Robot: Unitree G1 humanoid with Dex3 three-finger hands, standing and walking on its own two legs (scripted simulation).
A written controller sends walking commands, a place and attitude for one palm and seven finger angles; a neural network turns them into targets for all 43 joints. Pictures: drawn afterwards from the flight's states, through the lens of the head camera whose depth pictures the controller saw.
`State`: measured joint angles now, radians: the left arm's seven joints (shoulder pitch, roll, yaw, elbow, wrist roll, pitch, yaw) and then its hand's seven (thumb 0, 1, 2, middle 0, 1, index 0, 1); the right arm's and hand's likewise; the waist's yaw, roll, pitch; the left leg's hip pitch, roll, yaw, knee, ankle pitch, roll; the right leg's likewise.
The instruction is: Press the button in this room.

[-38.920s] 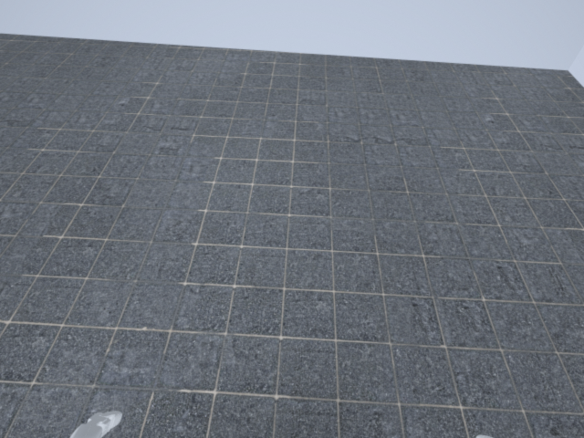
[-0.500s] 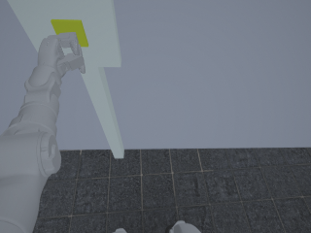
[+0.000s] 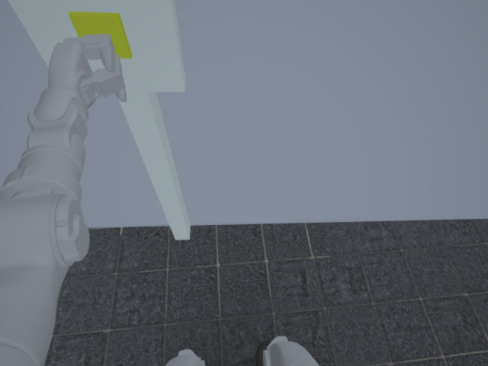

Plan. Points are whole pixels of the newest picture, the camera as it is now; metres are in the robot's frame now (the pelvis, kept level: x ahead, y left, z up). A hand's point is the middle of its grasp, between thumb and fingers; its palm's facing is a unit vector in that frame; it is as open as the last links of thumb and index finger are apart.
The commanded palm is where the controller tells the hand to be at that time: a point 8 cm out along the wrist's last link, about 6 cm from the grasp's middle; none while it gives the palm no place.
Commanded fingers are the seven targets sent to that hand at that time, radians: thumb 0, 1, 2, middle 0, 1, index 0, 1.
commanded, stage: pull the fist back off the button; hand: left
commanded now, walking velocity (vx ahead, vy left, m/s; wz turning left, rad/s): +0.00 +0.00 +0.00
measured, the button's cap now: (104, 32) +0.58 +0.16 +0.19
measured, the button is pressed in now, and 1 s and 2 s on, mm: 12 0 0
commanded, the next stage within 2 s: draw the hand back to the body in 0.86 s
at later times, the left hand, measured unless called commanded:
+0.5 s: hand (125, 93) +0.50 +0.14 +0.15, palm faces -0.07 -1.00 -0.01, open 3.0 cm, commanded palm +0.46 +0.19 +0.16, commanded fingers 0.00 0.90 0.90 -1.30 -1.50 -1.30 -1.50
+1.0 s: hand (110, 121) +0.43 +0.15 +0.16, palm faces -0.05 -1.00 -0.02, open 3.1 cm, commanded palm +0.40 +0.20 +0.16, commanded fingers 0.00 0.90 0.90 -1.30 -1.50 -1.30 -1.50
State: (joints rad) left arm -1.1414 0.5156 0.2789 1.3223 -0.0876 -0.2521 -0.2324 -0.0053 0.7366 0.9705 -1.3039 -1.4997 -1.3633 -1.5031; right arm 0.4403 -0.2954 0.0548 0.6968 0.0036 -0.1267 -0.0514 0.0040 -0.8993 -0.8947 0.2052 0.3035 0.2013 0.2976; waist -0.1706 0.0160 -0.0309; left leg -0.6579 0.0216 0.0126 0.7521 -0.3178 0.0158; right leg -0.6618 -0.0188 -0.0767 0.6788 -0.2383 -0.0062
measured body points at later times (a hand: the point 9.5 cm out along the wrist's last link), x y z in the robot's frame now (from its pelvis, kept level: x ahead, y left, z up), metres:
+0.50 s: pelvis +0.03 -0.01 +0.01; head +0.08 -0.02 +0.46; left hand +0.49 +0.19 +0.15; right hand +0.09 -0.27 -0.10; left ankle +0.03 +0.11 -0.71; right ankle +0.05 -0.12 -0.71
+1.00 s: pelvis +0.04 -0.02 +0.02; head +0.06 -0.03 +0.47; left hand +0.43 +0.20 +0.16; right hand +0.22 -0.25 -0.07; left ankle +0.03 +0.11 -0.71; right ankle +0.05 -0.12 -0.71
